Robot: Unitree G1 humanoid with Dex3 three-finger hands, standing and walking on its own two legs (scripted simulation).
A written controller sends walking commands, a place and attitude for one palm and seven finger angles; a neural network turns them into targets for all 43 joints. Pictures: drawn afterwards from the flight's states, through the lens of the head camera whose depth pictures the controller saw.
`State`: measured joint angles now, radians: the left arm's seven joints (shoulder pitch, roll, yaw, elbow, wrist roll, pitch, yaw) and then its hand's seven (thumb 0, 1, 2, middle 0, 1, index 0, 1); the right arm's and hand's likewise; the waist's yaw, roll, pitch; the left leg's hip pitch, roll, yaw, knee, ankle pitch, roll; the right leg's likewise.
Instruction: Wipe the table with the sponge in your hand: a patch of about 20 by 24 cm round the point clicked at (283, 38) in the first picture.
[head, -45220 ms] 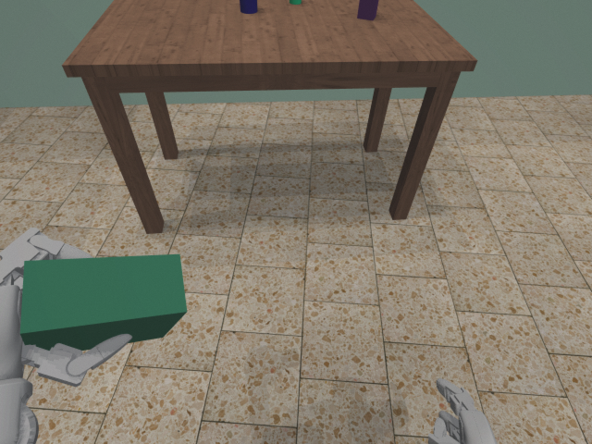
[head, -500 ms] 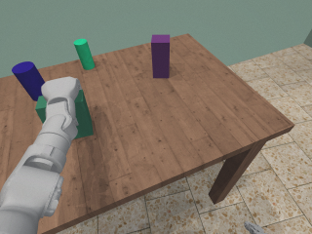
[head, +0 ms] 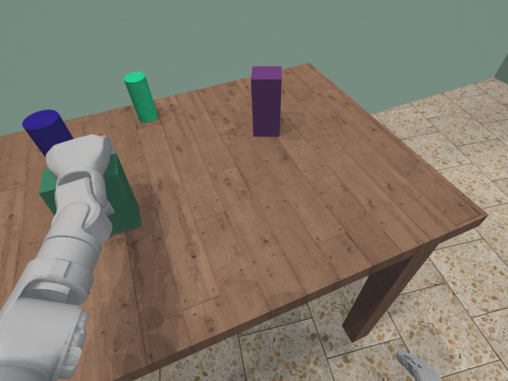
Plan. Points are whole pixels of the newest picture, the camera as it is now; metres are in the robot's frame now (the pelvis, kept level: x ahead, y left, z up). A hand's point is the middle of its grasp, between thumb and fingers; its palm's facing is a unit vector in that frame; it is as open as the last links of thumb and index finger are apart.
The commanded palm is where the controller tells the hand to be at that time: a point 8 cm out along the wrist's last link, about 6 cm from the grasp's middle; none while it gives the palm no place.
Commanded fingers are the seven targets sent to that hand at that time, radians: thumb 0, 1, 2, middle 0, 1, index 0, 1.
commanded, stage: slide back across to the first lane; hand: left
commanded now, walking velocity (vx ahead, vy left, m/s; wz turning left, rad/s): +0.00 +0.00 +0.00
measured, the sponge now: (100, 208) +0.39 +0.31 +0.05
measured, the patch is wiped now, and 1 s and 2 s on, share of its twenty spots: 1.00 1.00 1.00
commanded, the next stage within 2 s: wipe back along the first lane in 0.20 s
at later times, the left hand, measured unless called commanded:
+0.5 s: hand (60, 202) +0.36 +0.33 +0.11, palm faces -0.06 -0.03 -1.00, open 10.3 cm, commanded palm +0.33 +0.32 +0.15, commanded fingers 0.00 0.10 1.30 -1.20 -1.60 -1.20 -1.60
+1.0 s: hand (62, 221) +0.32 +0.32 +0.10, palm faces +0.01 -0.05 -1.00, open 10.3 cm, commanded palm +0.29 +0.30 +0.14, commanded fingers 0.00 0.10 1.30 -1.20 -1.60 -1.20 -1.60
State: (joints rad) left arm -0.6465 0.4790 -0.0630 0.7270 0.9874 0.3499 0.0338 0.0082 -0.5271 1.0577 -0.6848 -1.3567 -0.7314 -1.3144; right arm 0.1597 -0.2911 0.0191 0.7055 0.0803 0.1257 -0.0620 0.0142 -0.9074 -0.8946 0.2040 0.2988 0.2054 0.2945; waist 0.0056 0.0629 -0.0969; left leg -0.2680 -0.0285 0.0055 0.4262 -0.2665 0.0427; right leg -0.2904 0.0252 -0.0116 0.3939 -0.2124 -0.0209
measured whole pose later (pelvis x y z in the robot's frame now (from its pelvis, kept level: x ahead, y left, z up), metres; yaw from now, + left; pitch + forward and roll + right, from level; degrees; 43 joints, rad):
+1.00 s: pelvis -0.01 +0.00 +0.00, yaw +1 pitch +3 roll -1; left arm -0.32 0.51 -0.04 0.36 0.95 0.35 -0.01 0.00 -0.50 1.06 -0.65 -1.39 -0.69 -1.35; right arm 0.11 -0.30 0.03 0.65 0.08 0.13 -0.04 0.01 -0.91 -0.89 0.20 0.30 0.21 0.29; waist 0.05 0.08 -0.08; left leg -0.22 -0.04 -0.01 0.44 -0.27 0.05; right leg -0.24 0.02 -0.02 0.40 -0.22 -0.02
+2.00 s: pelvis -0.02 -0.01 +0.00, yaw -1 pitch -1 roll +0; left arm 0.11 0.47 -0.07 -0.16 0.92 0.48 0.01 0.00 -0.50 1.06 -0.64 -1.39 -0.69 -1.35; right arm 0.03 -0.29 0.05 0.63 0.07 0.10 -0.03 0.02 -0.91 -0.89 0.20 0.30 0.20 0.29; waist 0.09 0.11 -0.06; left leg -0.16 -0.02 0.01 0.46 -0.28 0.03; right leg -0.20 0.03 0.00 0.45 -0.24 -0.03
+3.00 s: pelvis -0.03 -0.02 +0.00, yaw +0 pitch -3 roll +0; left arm -0.01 0.52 -0.08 -0.18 0.86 0.53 -0.08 0.00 -0.53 1.06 -0.70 -1.34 -0.74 -1.30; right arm 0.02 -0.28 0.06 0.68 0.06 0.06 -0.05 0.02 -0.91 -0.89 0.20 0.30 0.19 0.29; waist 0.12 0.11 -0.02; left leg -0.11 -0.01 0.00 0.41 -0.24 0.01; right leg -0.15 0.04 -0.02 0.42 -0.21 -0.05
